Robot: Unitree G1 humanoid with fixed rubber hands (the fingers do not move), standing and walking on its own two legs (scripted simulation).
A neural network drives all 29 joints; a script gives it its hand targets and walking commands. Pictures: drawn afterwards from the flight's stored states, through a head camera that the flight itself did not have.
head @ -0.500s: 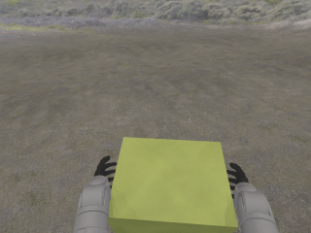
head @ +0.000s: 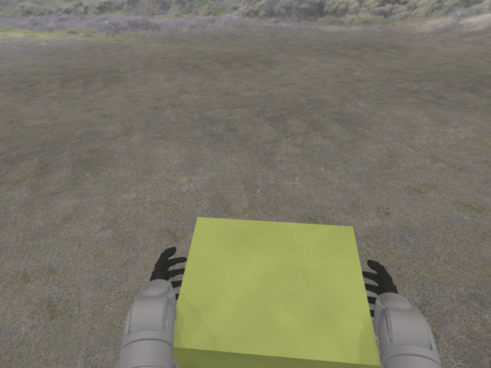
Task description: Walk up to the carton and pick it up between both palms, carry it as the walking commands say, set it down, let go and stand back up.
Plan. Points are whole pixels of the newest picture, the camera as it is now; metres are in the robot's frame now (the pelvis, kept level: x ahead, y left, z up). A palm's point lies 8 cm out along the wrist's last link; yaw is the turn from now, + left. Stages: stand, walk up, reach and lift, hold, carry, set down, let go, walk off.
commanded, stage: reach and lift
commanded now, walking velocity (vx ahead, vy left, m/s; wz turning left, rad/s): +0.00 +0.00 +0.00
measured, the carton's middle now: (269, 300) +0.31 +0.00 -0.03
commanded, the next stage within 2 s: hold in 0.24 s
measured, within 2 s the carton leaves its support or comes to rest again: neither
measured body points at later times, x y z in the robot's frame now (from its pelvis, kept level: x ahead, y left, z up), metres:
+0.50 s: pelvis +0.00 -0.01 +0.00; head -0.06 -0.01 +0.45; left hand +0.28 +0.19 +0.04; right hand +0.28 -0.19 +0.02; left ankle -0.02 +0.13 -0.75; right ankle +0.01 -0.13 -0.75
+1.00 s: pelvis -0.01 -0.01 -0.02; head -0.07 +0.00 +0.42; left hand +0.30 +0.19 +0.04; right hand +0.28 -0.19 +0.04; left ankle -0.02 +0.12 -0.75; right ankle +0.01 -0.13 -0.75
